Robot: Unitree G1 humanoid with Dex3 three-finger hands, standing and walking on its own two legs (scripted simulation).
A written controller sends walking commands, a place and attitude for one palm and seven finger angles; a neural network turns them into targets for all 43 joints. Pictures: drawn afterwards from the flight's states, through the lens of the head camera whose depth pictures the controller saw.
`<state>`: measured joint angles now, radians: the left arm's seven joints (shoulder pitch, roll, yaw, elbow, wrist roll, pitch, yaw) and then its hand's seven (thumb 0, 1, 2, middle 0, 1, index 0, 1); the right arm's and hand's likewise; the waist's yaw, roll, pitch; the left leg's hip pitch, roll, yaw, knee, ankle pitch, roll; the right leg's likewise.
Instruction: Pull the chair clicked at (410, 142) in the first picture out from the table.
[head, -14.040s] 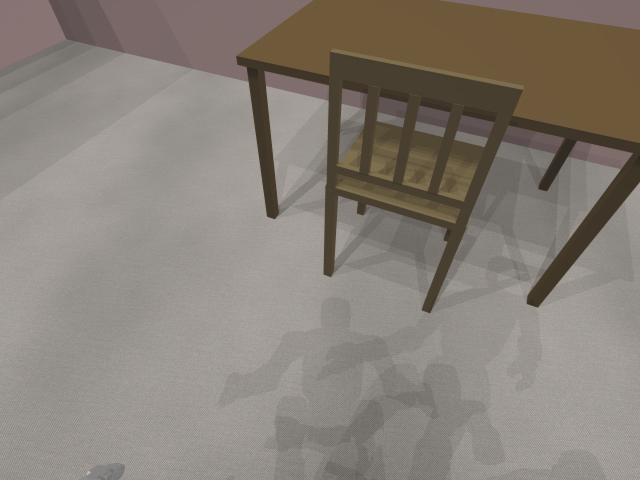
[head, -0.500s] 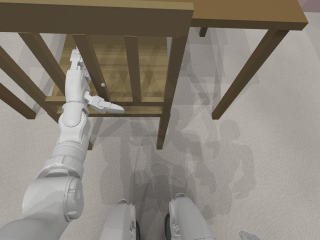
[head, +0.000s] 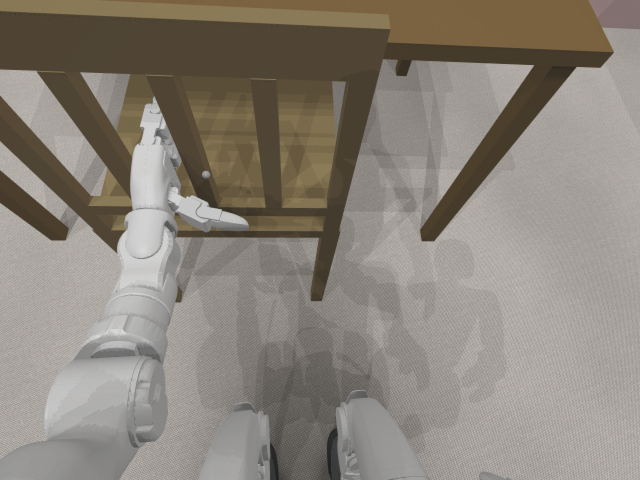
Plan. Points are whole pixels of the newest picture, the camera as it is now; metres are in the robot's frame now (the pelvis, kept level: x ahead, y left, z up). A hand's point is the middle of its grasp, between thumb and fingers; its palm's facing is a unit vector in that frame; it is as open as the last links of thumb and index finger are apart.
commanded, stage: hook a spindle and tug to test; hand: left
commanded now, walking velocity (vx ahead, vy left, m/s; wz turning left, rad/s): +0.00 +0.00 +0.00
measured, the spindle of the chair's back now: (191, 151) +0.52 +0.13 +0.02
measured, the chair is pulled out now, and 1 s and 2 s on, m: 0.00 0.00 0.06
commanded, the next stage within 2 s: step backward, pulling the chair out in 1.52 s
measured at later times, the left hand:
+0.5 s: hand (205, 175) +0.48 +0.11 +0.03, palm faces -0.01 -1.00 -0.01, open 13.7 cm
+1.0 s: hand (207, 172) +0.48 +0.11 +0.03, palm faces -0.01 -1.00 -0.01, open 5.8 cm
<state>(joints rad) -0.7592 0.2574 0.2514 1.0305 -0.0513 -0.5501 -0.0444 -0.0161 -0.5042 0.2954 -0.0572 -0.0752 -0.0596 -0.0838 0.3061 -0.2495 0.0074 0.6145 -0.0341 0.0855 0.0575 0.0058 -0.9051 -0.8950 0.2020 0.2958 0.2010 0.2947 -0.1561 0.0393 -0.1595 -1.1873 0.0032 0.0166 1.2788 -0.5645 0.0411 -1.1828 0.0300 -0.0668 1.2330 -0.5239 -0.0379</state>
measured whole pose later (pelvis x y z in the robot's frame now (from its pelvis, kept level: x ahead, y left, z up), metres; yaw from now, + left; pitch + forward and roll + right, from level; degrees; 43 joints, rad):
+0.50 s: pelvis +0.00 +0.00 +0.00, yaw +0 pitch +27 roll -2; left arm -0.74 0.23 0.23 0.99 -0.07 -0.53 -0.02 -0.02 -0.37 0.35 -0.33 -0.93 -0.31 -0.93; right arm 0.30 -0.24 0.00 0.62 -0.03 0.10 0.06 0.01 -0.91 -0.89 0.20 0.30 0.20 0.29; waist -0.14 0.04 -0.16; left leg -1.18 0.00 0.02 1.27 -0.57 0.04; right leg -1.17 0.03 -0.07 1.23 -0.53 -0.03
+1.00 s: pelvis +0.01 +0.00 +0.01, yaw +0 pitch +27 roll -2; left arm -0.68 0.21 0.20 0.92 -0.08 -0.52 0.00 0.00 0.68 0.79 -0.39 -1.39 -0.38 -1.41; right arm 0.30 -0.24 -0.01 0.61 -0.03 0.10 0.07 0.01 -0.91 -0.90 0.20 0.30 0.20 0.29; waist -0.14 0.05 -0.17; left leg -1.15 0.00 0.02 1.25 -0.58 0.04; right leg -1.15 0.03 -0.06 1.21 -0.54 -0.03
